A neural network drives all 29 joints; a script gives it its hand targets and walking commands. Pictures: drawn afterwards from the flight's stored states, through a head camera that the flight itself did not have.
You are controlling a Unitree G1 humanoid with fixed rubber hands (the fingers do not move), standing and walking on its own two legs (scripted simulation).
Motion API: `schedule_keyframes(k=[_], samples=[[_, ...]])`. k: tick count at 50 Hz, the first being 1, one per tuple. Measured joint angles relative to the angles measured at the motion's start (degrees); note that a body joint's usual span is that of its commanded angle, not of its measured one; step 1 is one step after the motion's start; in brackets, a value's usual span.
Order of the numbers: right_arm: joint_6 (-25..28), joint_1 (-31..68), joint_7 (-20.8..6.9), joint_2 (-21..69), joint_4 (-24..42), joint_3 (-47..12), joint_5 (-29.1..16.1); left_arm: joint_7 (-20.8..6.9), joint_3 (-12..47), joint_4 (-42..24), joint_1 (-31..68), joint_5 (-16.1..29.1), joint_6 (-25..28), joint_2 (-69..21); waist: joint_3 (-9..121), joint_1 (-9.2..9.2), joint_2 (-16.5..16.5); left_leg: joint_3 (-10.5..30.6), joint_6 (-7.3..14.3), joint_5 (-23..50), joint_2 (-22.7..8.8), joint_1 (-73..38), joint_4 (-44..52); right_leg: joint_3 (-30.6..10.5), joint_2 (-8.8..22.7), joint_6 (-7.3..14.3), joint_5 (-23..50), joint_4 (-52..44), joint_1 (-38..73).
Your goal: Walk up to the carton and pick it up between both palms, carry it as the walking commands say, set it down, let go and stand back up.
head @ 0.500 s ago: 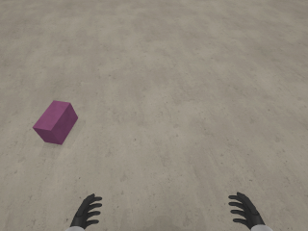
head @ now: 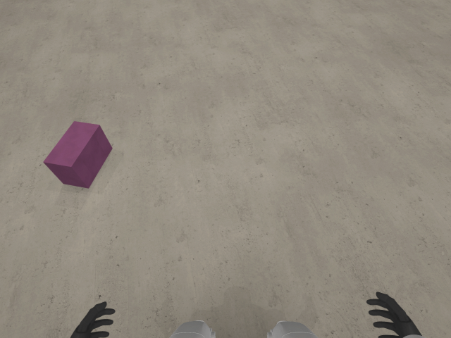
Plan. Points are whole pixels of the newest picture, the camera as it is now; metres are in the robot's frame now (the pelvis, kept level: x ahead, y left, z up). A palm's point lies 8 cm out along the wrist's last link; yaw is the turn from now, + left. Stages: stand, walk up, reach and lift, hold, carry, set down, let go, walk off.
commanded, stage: stand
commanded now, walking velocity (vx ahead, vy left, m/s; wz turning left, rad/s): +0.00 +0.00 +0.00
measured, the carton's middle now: (81, 154) +1.00 +0.81 -0.64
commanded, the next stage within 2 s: walk up in 1.88 s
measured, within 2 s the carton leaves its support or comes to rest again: neither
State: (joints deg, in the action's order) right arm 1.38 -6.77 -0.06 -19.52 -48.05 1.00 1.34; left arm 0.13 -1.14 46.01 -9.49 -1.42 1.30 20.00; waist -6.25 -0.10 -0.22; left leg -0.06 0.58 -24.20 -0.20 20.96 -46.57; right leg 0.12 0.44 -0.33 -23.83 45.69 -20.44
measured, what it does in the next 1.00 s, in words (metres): stands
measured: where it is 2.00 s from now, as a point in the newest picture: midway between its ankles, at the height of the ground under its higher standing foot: outside the picture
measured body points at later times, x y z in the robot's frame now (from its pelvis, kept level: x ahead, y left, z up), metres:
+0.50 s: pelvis +0.00 +0.01 +0.02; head +0.02 +0.01 +0.47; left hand +0.10 +0.30 -0.10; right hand +0.12 -0.29 -0.10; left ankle +0.01 +0.11 -0.71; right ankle +0.01 -0.13 -0.71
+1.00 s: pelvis +0.00 +0.00 +0.04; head +0.01 +0.00 +0.49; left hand +0.09 +0.30 -0.09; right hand +0.10 -0.29 -0.09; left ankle +0.01 +0.11 -0.71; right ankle +0.01 -0.13 -0.71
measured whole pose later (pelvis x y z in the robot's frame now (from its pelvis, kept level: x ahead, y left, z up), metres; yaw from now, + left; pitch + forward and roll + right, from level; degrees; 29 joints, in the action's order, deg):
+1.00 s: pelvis +0.00 +0.00 +0.04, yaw -1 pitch -3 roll +0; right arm 1.2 -3.2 -0.2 -19.5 -63.1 -0.1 0.6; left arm 0.2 0.3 62.3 -4.9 -0.4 1.1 19.3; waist -5.2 -0.2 0.0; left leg -0.8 0.5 -11.9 0.2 7.8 -22.9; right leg -0.5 0.8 -0.9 -11.6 22.6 -7.8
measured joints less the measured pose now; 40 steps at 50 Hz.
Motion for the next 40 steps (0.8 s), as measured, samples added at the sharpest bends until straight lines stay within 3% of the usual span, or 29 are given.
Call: schedule_keyframes(k=[40], samples=[[-0.2, 3.9, -0.1, -0.2, -13.8, -1.2, -0.8, 0.0, 1.6, 14.8, 4.5, 1.0, -0.1, -0.7, 0.6, -0.24, 0.0, -0.7, 0.2, 11.0, 0.5, -12.1, 21.1, -0.6, 0.5, -0.7, 10.9, -20.7, 11.7]])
